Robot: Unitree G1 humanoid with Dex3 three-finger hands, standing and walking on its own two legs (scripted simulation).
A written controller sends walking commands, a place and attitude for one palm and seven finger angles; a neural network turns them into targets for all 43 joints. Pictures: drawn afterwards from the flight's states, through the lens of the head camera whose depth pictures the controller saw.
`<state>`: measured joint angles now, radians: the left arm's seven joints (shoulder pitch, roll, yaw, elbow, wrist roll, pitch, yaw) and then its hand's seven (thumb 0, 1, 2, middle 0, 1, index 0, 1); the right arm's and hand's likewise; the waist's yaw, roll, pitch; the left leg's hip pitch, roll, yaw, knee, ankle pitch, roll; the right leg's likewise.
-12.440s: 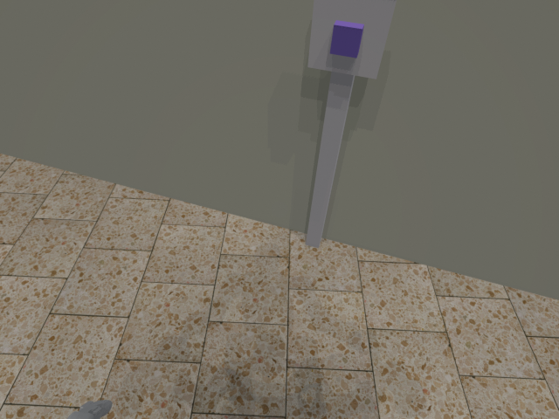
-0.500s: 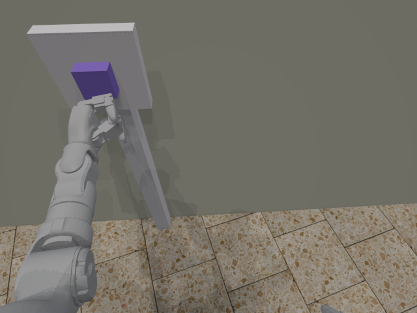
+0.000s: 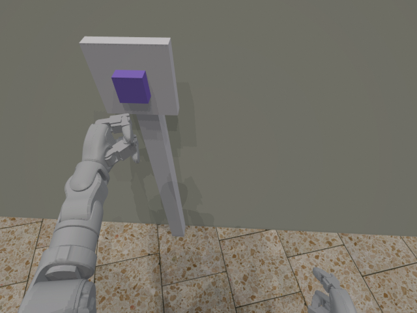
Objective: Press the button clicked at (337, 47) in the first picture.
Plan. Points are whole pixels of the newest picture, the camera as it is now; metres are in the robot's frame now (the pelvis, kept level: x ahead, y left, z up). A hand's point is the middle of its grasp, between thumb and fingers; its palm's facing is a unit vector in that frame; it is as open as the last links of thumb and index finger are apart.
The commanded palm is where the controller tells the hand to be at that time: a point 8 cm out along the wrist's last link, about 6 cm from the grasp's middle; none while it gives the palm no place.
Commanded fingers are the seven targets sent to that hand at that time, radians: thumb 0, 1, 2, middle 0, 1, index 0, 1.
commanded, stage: draw the hand back to the body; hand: left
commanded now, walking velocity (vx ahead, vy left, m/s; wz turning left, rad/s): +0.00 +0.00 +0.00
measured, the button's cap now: (132, 86) +0.54 +0.20 +0.15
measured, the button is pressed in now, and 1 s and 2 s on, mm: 0 0 0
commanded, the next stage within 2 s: step back with the hand held close in 1.42 s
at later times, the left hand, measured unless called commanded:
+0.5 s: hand (96, 181) +0.29 +0.20 +0.15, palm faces +0.06 -0.99 -0.10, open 3.1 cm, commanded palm +0.25 +0.25 +0.15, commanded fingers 0.00 0.90 0.90 -1.30 -1.50 -1.30 -1.50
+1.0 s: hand (45, 217) +0.22 +0.23 +0.17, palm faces +0.35 -0.87 -0.34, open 3.1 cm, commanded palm +0.16 +0.28 +0.18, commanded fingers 0.00 0.90 0.90 -1.30 -1.50 -1.30 -1.50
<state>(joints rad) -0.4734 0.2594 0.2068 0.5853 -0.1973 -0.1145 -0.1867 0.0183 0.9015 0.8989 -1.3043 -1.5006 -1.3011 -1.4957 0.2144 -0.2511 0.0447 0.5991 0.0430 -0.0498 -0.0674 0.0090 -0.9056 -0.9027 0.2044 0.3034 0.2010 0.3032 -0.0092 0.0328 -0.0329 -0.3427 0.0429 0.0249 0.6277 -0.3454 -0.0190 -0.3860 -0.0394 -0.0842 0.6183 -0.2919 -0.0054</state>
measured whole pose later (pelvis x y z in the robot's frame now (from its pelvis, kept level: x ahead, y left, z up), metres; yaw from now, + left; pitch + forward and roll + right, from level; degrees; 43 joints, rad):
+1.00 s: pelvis +0.01 +0.01 +0.02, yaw -1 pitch -5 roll +0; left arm 0.41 0.29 0.23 -0.38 -0.04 -0.09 0.09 0.02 0.89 0.90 -1.31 -1.50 -1.30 -1.49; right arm 0.19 -0.21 0.03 0.64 -0.02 -0.08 -0.07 0.01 -0.90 -0.90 0.21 0.30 0.20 0.30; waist 0.06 0.07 0.03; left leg -0.04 0.03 0.05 0.39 -0.26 -0.01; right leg -0.08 -0.03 -0.07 0.37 -0.19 0.01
